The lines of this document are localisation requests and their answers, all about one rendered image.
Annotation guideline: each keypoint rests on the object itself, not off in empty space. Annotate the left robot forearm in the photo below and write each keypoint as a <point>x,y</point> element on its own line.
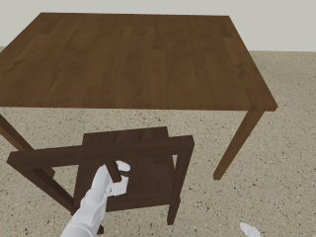
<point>87,219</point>

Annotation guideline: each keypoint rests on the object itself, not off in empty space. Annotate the table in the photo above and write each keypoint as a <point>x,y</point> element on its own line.
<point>133,62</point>

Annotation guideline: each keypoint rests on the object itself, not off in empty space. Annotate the robot left hand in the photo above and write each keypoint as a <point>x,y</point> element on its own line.
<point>103,180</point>

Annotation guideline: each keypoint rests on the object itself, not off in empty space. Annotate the robot right hand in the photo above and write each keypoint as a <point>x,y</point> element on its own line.
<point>249,230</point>

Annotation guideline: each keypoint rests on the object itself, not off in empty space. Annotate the chair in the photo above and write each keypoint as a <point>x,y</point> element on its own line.
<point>153,179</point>

